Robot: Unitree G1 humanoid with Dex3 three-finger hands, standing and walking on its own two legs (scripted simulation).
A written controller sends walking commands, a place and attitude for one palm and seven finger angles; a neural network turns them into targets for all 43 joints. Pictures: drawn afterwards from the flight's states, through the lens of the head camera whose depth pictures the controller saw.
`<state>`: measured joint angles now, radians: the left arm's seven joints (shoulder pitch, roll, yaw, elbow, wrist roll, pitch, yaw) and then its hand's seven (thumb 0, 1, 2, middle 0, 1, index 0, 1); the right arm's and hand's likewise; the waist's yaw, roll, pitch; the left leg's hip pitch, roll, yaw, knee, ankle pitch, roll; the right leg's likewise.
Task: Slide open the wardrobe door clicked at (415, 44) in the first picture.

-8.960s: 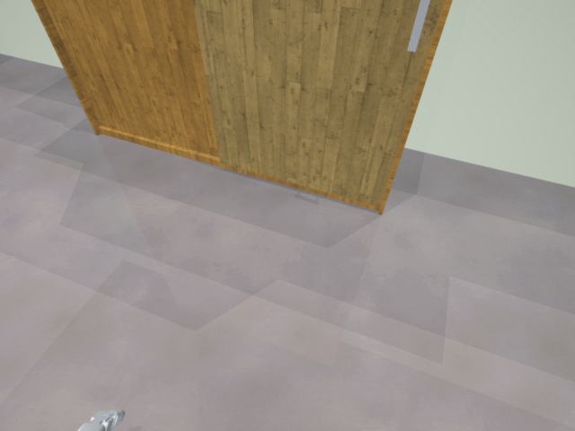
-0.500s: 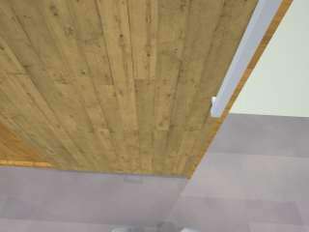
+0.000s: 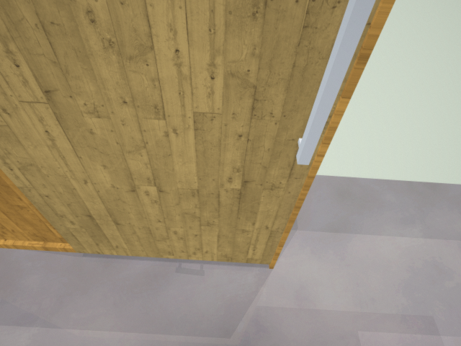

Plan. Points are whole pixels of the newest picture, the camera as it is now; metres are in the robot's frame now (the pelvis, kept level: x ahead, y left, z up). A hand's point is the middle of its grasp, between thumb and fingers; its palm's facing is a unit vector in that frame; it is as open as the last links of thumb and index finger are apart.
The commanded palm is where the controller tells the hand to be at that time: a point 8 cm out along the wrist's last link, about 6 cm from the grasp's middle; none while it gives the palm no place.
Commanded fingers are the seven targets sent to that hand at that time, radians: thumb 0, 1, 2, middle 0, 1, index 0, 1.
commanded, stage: come to a stop and stand still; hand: right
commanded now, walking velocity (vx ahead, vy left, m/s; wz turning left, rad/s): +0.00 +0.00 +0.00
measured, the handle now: (323, 90) +0.51 -0.14 +0.19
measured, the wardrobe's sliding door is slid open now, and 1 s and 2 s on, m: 0.00 0.00 0.00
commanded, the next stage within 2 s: look again from close up in 1.30 s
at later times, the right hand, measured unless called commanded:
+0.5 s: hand out of the picture -0.03 -0.14 -0.18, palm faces +0.05 +0.99 -0.14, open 7.4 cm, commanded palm none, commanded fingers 0.00 -0.90 -0.90 0.20 0.30 0.20 0.30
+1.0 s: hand out of the picture -0.04 -0.22 -0.18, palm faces +0.05 +0.98 -0.19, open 7.4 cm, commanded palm none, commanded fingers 0.00 -0.90 -0.90 0.20 0.30 0.20 0.30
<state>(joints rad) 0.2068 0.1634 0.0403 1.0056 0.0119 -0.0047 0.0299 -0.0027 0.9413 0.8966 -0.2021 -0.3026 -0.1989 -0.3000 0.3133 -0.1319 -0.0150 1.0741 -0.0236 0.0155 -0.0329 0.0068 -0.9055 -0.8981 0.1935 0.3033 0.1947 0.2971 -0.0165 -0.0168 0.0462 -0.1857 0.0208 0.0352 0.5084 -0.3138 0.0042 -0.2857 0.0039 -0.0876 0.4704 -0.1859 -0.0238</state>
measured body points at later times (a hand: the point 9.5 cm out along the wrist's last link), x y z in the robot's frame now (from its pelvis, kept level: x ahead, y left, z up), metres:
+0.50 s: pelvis -0.01 +0.02 +0.00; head +0.00 +0.01 +0.45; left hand -0.06 +0.21 -0.16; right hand -0.03 -0.19 -0.16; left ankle -0.03 +0.11 -0.74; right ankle +0.04 -0.11 -0.74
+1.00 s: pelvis -0.04 -0.04 +0.00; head -0.06 -0.05 +0.45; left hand +0.00 +0.20 -0.14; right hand -0.04 -0.27 -0.16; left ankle -0.03 +0.10 -0.74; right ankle +0.04 -0.11 -0.74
